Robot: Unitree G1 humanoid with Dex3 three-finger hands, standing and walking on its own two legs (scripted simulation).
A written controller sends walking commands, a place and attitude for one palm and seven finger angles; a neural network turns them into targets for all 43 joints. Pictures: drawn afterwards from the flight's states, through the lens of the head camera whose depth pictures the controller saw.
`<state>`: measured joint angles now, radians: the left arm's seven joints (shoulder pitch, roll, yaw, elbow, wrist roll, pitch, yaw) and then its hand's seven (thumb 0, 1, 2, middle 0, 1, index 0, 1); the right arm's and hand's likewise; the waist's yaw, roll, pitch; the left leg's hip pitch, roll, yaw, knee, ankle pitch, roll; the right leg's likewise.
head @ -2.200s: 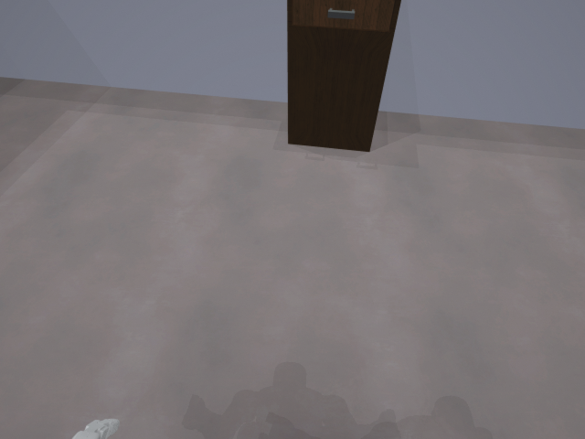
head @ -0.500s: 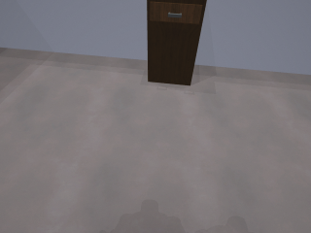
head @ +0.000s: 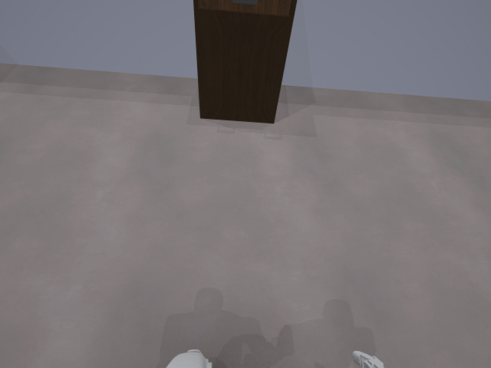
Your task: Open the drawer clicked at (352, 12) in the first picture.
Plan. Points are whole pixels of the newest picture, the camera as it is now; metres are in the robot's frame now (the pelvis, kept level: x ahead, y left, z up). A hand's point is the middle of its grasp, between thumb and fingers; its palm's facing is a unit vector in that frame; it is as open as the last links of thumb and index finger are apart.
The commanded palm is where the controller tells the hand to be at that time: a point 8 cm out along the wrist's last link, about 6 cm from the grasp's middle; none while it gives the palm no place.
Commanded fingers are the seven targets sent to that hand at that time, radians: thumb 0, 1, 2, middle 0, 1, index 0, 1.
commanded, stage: walk to a spot facing it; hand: left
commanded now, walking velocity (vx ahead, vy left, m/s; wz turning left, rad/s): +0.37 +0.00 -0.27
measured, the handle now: out of the picture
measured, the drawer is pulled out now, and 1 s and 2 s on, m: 0.00 0.00 0.00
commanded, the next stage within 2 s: turn to face it in 1.40 s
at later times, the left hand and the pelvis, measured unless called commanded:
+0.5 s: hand (194, 250) +0.36 +0.14 -0.13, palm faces -0.24 -0.95 -0.20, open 7.4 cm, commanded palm none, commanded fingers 0.00 0.90 0.90 -0.20 -0.30 -0.20 -0.30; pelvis +0.19 -0.01 +0.01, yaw -10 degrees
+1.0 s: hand (183, 234) +0.42 +0.18 -0.17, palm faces -0.15 -0.98 -0.15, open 7.3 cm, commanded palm none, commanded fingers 0.00 0.90 0.90 -0.20 -0.30 -0.20 -0.30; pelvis +0.42 -0.01 +0.01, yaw -12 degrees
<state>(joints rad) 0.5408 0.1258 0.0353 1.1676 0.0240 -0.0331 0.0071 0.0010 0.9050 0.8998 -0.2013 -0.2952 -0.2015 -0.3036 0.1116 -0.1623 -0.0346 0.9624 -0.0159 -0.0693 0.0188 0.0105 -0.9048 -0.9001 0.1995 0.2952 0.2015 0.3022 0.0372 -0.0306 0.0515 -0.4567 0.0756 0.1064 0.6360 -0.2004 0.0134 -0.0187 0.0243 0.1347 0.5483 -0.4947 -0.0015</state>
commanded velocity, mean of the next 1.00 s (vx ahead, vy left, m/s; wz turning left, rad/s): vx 0.38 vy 0.00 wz -0.14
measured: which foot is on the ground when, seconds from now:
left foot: down 0.00-0.52, up 0.54-0.88, down 0.90-1.00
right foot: down 0.00-0.00, up 0.02-0.50, down 0.52-0.90, up 0.92-1.00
